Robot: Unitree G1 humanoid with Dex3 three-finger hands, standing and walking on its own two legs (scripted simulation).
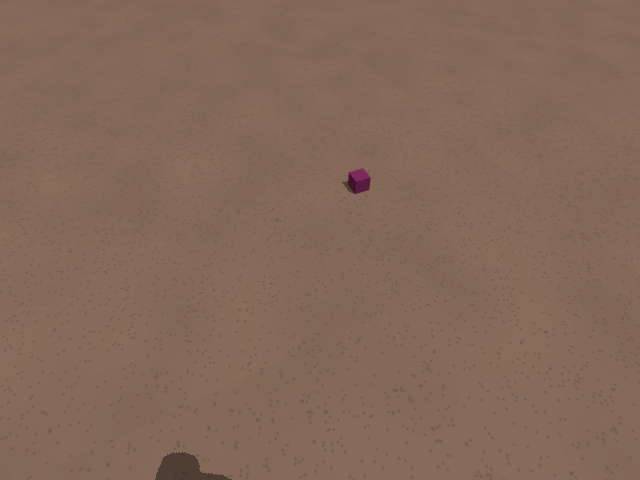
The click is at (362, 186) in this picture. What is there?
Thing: cube
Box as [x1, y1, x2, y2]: [348, 168, 370, 193]
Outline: 362,168 349,172 348,184 355,193 366,190 369,187 370,177
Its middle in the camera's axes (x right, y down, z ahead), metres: +0.17 -0.29 +1.88
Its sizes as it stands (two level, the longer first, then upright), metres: 0.076 0.076 0.076
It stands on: the floor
